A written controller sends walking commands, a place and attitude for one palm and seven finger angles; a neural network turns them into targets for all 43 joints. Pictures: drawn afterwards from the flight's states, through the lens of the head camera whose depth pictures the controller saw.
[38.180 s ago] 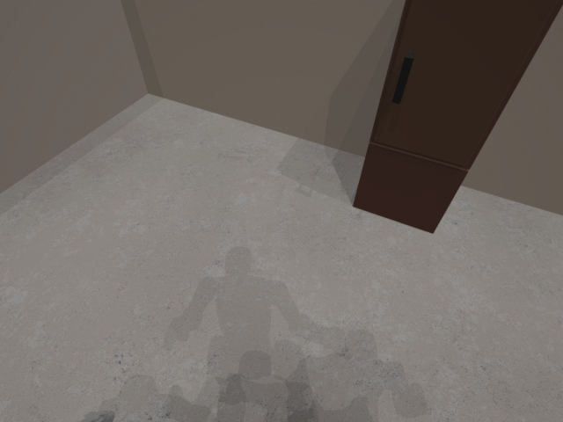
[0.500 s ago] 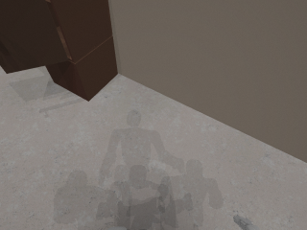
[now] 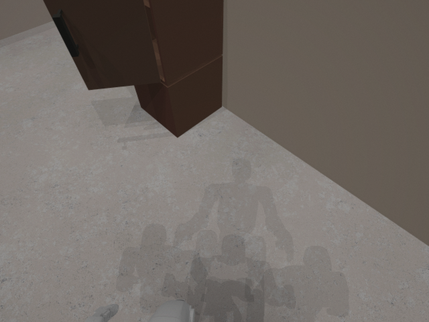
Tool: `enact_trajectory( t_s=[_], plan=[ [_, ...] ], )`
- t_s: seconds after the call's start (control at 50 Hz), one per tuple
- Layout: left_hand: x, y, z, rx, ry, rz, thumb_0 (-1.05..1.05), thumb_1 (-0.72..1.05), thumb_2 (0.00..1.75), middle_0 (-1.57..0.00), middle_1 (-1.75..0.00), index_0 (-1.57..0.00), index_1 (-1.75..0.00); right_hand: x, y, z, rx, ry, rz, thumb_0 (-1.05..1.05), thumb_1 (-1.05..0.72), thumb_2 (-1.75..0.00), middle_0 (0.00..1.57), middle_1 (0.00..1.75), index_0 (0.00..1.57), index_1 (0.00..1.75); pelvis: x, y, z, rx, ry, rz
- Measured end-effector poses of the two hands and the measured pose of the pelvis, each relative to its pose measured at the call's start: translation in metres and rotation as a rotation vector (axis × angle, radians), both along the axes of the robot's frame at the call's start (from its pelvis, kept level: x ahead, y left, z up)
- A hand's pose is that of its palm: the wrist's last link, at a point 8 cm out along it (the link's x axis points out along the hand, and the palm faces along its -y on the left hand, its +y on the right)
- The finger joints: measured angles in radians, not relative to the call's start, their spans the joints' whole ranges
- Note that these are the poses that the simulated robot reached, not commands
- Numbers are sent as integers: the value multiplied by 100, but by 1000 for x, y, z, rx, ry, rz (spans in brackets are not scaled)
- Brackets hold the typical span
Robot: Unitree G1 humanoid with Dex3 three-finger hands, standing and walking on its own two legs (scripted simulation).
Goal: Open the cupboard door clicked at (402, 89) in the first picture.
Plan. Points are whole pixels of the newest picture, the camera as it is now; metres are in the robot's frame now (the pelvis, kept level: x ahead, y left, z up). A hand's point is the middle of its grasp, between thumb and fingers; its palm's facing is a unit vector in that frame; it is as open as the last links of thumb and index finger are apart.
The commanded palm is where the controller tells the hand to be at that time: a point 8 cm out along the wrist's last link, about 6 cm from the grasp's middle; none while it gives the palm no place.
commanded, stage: turn to face it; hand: left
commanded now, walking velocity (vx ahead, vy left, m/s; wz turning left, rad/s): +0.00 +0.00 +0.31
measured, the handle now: (67, 33) +1.07 +0.61 -0.05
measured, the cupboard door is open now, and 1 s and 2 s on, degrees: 54 54 54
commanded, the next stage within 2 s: take the last steps up to it in 0.18 s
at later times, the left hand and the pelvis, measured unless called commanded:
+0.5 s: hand out of the picture +0.04 +0.21 -0.17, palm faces +0.22 -0.94 -0.24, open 7.4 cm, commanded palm none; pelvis +0.02 +0.00 -0.01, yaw +10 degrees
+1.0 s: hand out of the picture +0.12 +0.31 -0.17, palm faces +0.32 -0.93 -0.19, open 7.4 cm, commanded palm none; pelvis +0.15 +0.11 +0.00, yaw +16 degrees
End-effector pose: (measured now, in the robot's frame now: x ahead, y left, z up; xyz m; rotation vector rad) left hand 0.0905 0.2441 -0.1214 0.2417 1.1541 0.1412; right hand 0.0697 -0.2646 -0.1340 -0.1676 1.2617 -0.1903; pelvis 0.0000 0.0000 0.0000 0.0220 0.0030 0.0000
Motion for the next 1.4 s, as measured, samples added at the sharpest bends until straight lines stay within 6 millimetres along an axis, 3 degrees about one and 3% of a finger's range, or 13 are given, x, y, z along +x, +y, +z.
enact_trajectory(
  t_s=[0.08, 0.22, 0.36, 0.46, 0.56, 0.68, 0.82, 0.88, 0.96, 1.1, 1.18, 1.26, 1.4],
  plan=[
    [-28, 0, -12, -41, 53, 62, 1, 90, 90, -20, -30, -20, -30, 28, 10, 8, -12, -23, 70, 0, -91, -90, 20, 30, 19, 30, 5, 4, 1, 6, 0, 40],
    [-73, 23, -40, -73, 171, 178, 1, 90, 90, -20, -30, -20, -30, 69, 40, 11, -54, -94, 193, 0, -91, -90, 20, 30, 20, 30, 8, 18, -12, -17, 5, 85],
    [-75, 26, -23, -57, 160, 224, 1, 91, 90, -19, -30, -19, -30, 68, 52, 13, -26, -67, 234, 0, -91, -90, 20, 30, 20, 30, 10, 12, 1, -40, 10, 123],
    [-66, 16, -18, -36, 83, 235, 1, 90, 90, -19, -30, -19, -30, 63, 43, -6, 23, -28, 230, 0, -91, -90, 21, 30, 20, 30, 21, 0, -8, -20, 14, 156],
    [-83, 4, -10, -45, 101, 306, 1, 90, 90, -20, -30, -20, -30, 76, 39, -8, 31, 37, 261, 0, -91, -90, 20, 30, 20, 30, 36, 5, -3, -24, 3, 201],
    [-105, 0, -10, -102, 219, 373, 1, 90, 90, -20, -30, -20, -30, 123, 61, 9, 20, 25, 311, 1, -91, -90, 20, 30, 19, 30, 65, 27, 7, 4, 24, 250],
    [-119, 35, -38, -157, 351, 457, 1, 90, 90, -20, -30, -20, -30, 201, 129, -1, -11, -90, 421, 0, -91, -90, 20, 30, 19, 30, 100, 79, -17, -14, 14, 284],
    [-93, 62, -41, -139, 347, 443, 1, 90, 90, -20, -30, -20, -30, 209, 150, 2, -11, -115, 410, 0, -91, -90, 20, 30, 19, 30, 113, 91, -15, -11, 3, 275],
    [-25, 96, -29, -107, 215, 406, 1, 91, 90, -19, -30, -19, -30, 198, 168, 3, 12, -57, 379, 0, -91, -90, 20, 30, 20, 30, 133, 104, -4, -9, -3, 276],
    [104, 127, -5, -65, -8, 320, 1, 91, 90, -19, -30, -19, -30, 184, 164, -7, 36, 90, 301, 0, -93, -90, 20, 30, 20, 30, 182, 121, 2, 13, -8, 273],
    [162, 133, -6, -41, -85, 283, 1, 91, 90, -19, -30, -19, -30, 187, 160, -24, 53, 168, 262, 0, -92, -90, 20, 30, 20, 30, 219, 123, -10, 24, -17, 271],
    [178, 131, -5, -50, -77, 303, 0, 91, 90, -19, -30, -19, -30, 213, 164, -22, 47, 208, 258, 0, -92, -90, 20, 30, 20, 30, 246, 131, -6, -1, -24, 286],
    [155, 144, -3, -71, 90, 394, -1, 94, 90, -20, -30, -20, -30, 303, 200, 2, 44, 115, 299, 0, -91, -90, 20, 30, 19, 30, 294, 157, 11, -10, 9, 298]
  ],
)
